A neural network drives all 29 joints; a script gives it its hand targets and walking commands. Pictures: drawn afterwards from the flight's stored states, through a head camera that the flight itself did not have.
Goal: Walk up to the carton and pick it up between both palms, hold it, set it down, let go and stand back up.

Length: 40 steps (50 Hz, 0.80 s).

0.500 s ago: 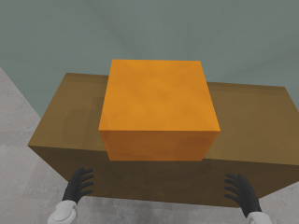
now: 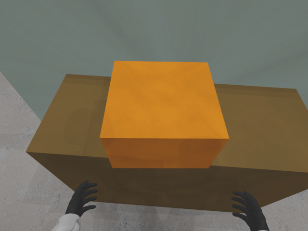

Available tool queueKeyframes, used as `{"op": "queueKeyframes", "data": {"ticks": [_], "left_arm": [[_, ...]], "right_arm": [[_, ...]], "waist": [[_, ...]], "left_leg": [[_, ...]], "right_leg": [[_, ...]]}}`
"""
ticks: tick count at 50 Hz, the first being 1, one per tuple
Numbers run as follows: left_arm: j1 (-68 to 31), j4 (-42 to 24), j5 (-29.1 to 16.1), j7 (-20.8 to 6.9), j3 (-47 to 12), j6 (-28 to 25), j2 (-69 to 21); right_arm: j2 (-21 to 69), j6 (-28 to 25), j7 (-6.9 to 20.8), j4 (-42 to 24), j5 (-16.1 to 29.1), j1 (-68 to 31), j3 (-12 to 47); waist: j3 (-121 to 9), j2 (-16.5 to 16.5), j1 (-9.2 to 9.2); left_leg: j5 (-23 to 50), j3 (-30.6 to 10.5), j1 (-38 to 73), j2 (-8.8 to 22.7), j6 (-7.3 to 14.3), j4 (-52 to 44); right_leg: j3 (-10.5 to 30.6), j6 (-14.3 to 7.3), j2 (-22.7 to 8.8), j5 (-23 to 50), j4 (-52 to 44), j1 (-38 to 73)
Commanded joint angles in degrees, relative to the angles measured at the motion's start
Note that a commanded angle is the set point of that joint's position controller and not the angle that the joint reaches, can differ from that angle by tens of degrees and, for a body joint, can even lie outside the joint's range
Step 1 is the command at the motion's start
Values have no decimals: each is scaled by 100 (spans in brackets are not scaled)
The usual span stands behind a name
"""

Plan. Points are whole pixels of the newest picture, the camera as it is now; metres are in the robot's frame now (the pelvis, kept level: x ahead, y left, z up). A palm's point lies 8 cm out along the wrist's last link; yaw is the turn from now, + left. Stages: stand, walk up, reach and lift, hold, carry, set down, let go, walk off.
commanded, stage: let go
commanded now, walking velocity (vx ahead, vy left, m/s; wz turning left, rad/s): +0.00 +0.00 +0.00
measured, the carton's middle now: (161, 114) +0.44 +0.01 +0.01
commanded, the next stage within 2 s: stand in 0.08 s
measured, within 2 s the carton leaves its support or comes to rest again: neither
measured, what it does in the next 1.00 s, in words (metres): stands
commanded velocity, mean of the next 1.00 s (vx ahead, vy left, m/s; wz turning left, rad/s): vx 0.00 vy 0.00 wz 0.00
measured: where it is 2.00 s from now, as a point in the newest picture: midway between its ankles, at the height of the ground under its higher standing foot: outside the picture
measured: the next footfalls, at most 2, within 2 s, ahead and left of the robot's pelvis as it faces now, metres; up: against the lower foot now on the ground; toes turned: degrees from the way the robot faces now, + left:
none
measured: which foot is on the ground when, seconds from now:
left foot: down 0.00-1.00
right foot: down 0.00-1.00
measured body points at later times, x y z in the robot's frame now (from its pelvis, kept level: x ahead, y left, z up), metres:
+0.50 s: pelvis +0.01 +0.00 +0.00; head +0.01 +0.00 +0.45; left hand +0.16 +0.26 -0.09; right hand +0.17 -0.26 -0.09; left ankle +0.00 +0.13 -0.74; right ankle +0.00 -0.11 -0.74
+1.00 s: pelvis +0.00 +0.00 +0.00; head -0.01 +0.00 +0.45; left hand +0.14 +0.26 -0.10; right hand +0.16 -0.26 -0.09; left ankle +0.00 +0.13 -0.74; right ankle +0.00 -0.11 -0.74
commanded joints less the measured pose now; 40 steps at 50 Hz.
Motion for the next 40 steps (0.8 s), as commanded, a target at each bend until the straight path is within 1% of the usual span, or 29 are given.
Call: {"op": "queueKeyframes", "data": {"ticks": [1, 3, 4, 5, 6, 7, 8, 9, 10, 12, 13, 14, 17, 18, 19, 20, 21, 24, 25, 26, 30, 32, 34, 35, 36, 37, 38, 39, 40], "left_arm": [[-269, -219, 221, 34, 6, -265, 1011], [-216, -257, 253, 39, 29, -273, 1008], [-252, -248, 224, 48, -11, -275, 976], [-240, -190, 235, 43, -12, -258, 1007], [-83, 228, 577, 94, 443, -609, 1819], [79, 360, 554, 90, 421, -679, 1818], [11, 448, 536, 59, 439, -734, 1839], [-44, 516, 602, 45, 396, -774, 1754], [-72, 577, 584, 30, 402, -810, 1780], [-139, 720, 600, 5, 423, -894, 1797], [-104, 834, 596, -12, 413, -915, 1790], [-185, 858, 604, -10, 438, -947, 1879], [-56, 1082, 601, -4, 483, -997, 1994], [-65, 1137, 594, -9, 481, -1003, 2044], [-81, 1150, 605, -20, 482, -1018, 2048], [-70, 1209, 589, -15, 465, -1032, 2010], [-60, 1236, 596, -11, 477, -1040, 2065], [-90, 1329, 576, -11, 447, -1063, 2052], [-87, 1337, 550, -6, 448, -1052, 2093], [-67, 1392, 566, 18, 469, -1049, 2123], [-79, 1479, 573, 23, 459, -1057, 2161], [-119, 1502, 567, 25, 457, -1068, 2144], [-70, 1577, 540, 10, 418, -1059, 2067], [-67, 1566, 542, 13, 461, -1070, 2159], [-84, 1586, 540, 17, 465, -1087, 2126], [-87, 1600, 539, 17, 457, -1092, 2143], [-17, 1637, 526, 18, 430, -1088, 2120], [-66, 1666, 555, 41, 447, -1096, 2157], [-91, 1676, 536, 40, 443, -1090, 2151]], "right_arm": [[-136, -294, 14, 96, -875, -703, 114], [-198, -323, 7, 102, -940, -636, 73], [-217, -321, 4, 154, -929, -667, 36], [-189, -324, 6, 203, -950, -672, 50], [-1462, 256, -97, 408, -1558, 103, -385], [-1636, 484, -131, 217, -1590, -9, -453], [-1497, 644, -156, 197, -1596, -83, -462], [-1403, 714, -163, 112, -1593, -140, -454], [-1410, 787, -166, 96, -1558, -133, -445], [-1431, 827, -148, 79, -1501, -69, -465], [-1478, 827, -146, 96, -1503, -31, -480], [-1403, 839, -131, 78, -1494, -10, -468], [-1396, 878, -99, 50, -1484, -110, -482], [-1447, 889, -96, 42, -1483, -93, -509], [-1436, 890, -98, 17, -1462, -110, -492], [-1439, 899, -86, 39, -1450, -85, -490], [-1396, 901, -79, 48, -1440, -60, -475], [-1438, 920, -92, 95, -1432, -32, -469], [-1476, 923, -86, 77, -1430, -99, -486], [-1401, 914, -86, 68, -1418, -85, -467], [-1382, 929, -93, 84, -1412, -111, -466], [-1452, 928, -97, 115, -1414, -51, -469], [-1426, 904, -107, 139, -1413, -71, -473], [-1358, 914, -111, 118, -1391, -50, -450], [-1392, 905, -99, 113, -1379, -109, -458], [-1350, 915, -103, 101, -1375, -152, -449], [-1422, 915, -125, 134, -1364, -99, -472], [-1403, 908, -124, 133, -1359, -170, -463], [-1380, 920, -125, 134, -1392, -141, -458]], "waist": [[-740, -543, -264], [-761, -588, -266], [-744, -592, -311], [-751, -595, -284], [-1880, -678, -47], [-1964, -618, -10], [-1718, -726, -25], [-1646, -574, -31], [-1505, -525, -42], [-1153, -593, -106], [-1147, -517, -128], [-1029, -683, -171], [-1007, -460, -117], [-1082, -452, -175], [-1026, -603, -144], [-1050, -423, -151], [-1127, -394, -181], [-1175, -440, -175], [-1122, -387, -179], [-1073, -449, -186], [-1035, -276, -194], [-980, -400, -187], [-1092, -351, -199], [-1002, -234, -200], [-1125, -198, -149], [-1075, -247, -191], [-1081, -367, -166], [-1060, -256, -200], [-1108, -340, -186]], "left_leg": [[655, 486, 1224, -404, 93, -344], [632, 484, 1299, -391, 88, -358], [640, 464, 1277, -379, 89, -340], [574, 482, 1269, -392, 103, -356], [2021, -254, 777, 434, 152, 194], [1974, -248, 737, 428, 245, 335], [1560, -249, 589, 381, 252, 277], [1377, -245, 568, 397, 225, 228], [1148, -250, 551, 366, 252, 216], [688, -312, 422, 371, 310, 159], [631, -296, 491, 370, 336, 189], [625, -310, 457, 377, 370, 180], [737, -307, 422, 363, 398, 169], [716, -291, 472, 370, 418, 172], [802, -324, 422, 385, 425, 167], [859, -292, 476, 398, 420, 206], [1044, -285, 529, 396, 412, 194], [1134, -312, 552, 421, 430, 199], [1151, -291, 574, 433, 426, 163], [1136, -332, 545, 418, 422, 156], [1037, -293, 540, 394, 401, 140], [939, -335, 507, 410, 411, 86], [1062, -329, 604, 418, 426, 153], [1164, -316, 561, 422, 400, 105], [1250, -306, 562, 426, 396, 146], [1246, -336, 573, 432, 402, 107], [1206, -356, 591, 448, 410, 106], [1201, -361, 586, 415, 397, 116], [1180, -294, 629, 395, 400, 104]], "right_leg": [[138, 128, -43, 1226, -509, 523], [131, 124, -42, 1213, -522, 551], [131, 100, -34, 1188, -527, 526], [127, 106, -44, 1124, -530, 516], [242, -11, -433, 1388, 347, 1119], [327, 23, -473, 1341, 281, 1195], [350, 40, -474, 1041, 267, 963], [405, 30, -529, 818, 219, 901], [454, 28, -554, 571, 153, 768], [552, 4, -618, 223, 29, 517], [618, -5, -646, 225, -29, 455], [612, -9, -628, 195, -48, 312], [654, 33, -687, 481, -53, 406], [647, 4, -660, 470, -46, 435], [633, 14, -688, 579, -43, 480], [665, -12, -706, 717, -33, 464], [647, -9, -704, 904, 2, 500], [667, 14, -720, 1077, -40, 608], [626, -33, -699, 1074, -14, 539], [630, -16, -694, 1045, -54, 530], [681, -4, -738, 1022, -85, 522], [648, -31, -722, 806, -114, 521], [662, -63, -733, 989, -111, 572], [663, -44, -746, 1090, -81, 581], [673, -34, -758, 1196, -95, 656], [651, -29, -750, 1229, -89, 661], [633, -43, -733, 1181, -109, 665], [686, -24, -752, 1287, -131, 621], [672, -23, -741, 1209, -126, 669]]}}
